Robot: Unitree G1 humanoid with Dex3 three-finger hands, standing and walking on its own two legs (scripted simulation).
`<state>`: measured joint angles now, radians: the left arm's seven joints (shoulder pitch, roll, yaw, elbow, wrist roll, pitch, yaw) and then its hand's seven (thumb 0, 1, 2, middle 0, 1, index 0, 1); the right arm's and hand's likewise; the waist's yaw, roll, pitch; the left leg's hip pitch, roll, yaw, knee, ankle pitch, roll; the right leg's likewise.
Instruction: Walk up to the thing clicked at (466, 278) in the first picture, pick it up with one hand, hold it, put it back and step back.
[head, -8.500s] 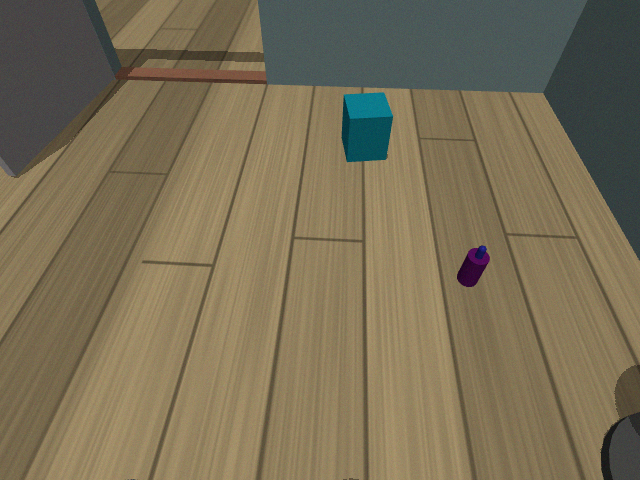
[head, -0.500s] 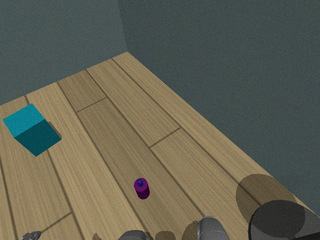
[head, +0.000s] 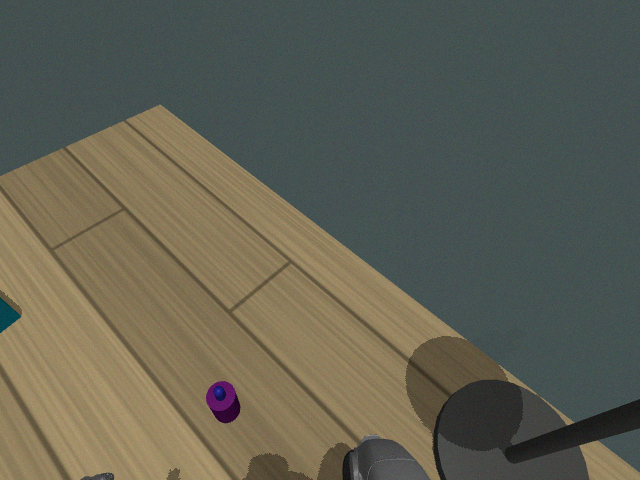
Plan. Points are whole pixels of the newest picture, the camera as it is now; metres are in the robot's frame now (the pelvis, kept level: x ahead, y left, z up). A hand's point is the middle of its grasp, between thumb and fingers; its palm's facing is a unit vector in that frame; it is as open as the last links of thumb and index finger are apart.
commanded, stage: walk up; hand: left
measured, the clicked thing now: (222, 400) +0.37 +0.21 -0.66
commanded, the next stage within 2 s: none
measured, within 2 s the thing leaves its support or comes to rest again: neither
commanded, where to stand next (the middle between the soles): +0.07 +0.00 m, yaw +4 degrees
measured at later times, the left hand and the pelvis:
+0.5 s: hand out of the picture +0.11 +0.28 -0.16, palm faces +0.04 -0.92 -0.38, open 7.4 cm; pelvis -0.04 +0.01 -0.02, yaw +3 degrees
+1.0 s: hand out of the picture -0.06 +0.29 -0.14, palm faces +0.02 -0.92 -0.39, open 7.4 cm; pelvis -0.07 +0.01 +0.00, yaw +1 degrees
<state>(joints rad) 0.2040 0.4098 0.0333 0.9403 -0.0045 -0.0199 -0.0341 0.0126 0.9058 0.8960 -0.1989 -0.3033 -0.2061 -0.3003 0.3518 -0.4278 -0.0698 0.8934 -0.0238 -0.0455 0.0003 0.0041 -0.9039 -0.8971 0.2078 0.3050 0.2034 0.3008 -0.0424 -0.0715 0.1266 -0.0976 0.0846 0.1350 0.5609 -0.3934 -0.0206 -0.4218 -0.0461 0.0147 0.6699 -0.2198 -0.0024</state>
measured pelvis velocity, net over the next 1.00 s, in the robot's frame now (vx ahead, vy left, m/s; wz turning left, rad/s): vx -0.07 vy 0.01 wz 0.01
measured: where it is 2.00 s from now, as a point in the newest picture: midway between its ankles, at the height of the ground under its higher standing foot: outside the picture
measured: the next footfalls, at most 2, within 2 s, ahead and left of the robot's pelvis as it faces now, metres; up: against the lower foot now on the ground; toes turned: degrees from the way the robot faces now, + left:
right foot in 0.04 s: +0.15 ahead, -0.13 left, +0.00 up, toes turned -2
left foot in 0.40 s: +0.02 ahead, +0.11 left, +0.00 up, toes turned +4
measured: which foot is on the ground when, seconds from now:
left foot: down 0.00-0.06, up 0.08-0.38, down 0.40-0.82, up 0.84-1.00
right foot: up 0.00-0.02, down 0.04-0.44, up 0.46-0.74, down 0.76-1.00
